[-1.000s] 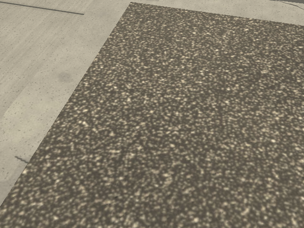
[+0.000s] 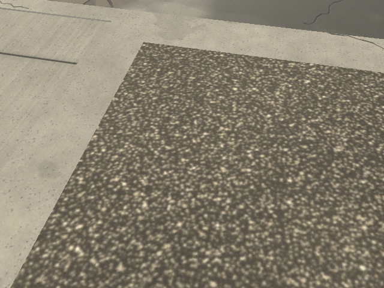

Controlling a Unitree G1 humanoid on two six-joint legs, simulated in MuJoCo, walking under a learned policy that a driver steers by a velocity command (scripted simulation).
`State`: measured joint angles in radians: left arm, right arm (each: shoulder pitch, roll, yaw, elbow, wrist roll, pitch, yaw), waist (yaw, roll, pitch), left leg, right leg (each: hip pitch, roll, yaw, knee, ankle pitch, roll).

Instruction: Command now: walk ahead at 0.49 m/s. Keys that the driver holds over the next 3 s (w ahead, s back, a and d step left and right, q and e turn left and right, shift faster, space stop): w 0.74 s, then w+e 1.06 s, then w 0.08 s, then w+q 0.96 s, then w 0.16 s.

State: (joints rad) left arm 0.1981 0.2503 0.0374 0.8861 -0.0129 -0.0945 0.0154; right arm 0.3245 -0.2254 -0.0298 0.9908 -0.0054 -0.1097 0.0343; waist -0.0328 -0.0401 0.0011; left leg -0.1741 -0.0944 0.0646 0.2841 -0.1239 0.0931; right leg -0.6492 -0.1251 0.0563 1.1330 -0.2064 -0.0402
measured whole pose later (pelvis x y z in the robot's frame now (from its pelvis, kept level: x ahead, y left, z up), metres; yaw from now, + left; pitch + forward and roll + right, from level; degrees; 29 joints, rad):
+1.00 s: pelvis +0.54 -0.02 -0.01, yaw -4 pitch +1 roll +0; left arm 0.33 0.26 0.06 0.96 -0.04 -0.08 0.01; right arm 0.15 -0.23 -0.05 0.89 0.00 -0.11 0.02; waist 0.01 -0.04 0.03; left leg -0.34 0.00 0.10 0.47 -0.16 0.04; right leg -0.44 -0.05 0.05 1.18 -0.36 -0.05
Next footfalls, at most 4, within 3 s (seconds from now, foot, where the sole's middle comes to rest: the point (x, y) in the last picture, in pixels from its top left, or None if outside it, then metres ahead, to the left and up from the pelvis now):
0.30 right None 0.33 -0.17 -0.78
0.86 left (172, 253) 0.65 0.08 -0.78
1.42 right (244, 196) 0.89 -0.22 -0.78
1.92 left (226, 134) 1.24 -0.18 -0.78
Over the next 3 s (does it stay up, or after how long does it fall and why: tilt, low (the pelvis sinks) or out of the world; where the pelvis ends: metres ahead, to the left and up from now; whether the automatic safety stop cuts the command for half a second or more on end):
stays up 1.53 -0.35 -0.02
